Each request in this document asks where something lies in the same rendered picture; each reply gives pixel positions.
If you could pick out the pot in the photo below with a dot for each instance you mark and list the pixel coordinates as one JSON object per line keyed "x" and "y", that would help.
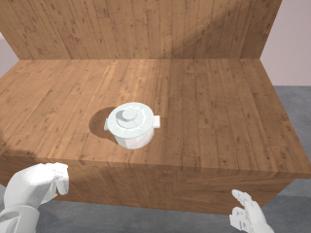
{"x": 139, "y": 142}

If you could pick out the robot left hand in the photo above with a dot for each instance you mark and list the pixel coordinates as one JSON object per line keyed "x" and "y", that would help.
{"x": 36, "y": 185}

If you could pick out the knob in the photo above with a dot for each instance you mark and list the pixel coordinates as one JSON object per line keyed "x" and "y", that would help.
{"x": 129, "y": 115}

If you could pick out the lid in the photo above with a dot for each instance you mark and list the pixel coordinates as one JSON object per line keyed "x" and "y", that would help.
{"x": 131, "y": 129}

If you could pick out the left robot forearm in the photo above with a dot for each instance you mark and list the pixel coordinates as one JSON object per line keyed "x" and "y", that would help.
{"x": 19, "y": 219}

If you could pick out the robot right hand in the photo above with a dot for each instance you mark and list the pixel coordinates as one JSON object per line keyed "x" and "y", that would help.
{"x": 243, "y": 218}

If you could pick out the table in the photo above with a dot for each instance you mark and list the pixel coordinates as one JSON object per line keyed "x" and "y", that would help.
{"x": 194, "y": 63}

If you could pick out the right robot forearm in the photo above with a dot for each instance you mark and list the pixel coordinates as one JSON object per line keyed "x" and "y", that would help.
{"x": 260, "y": 227}

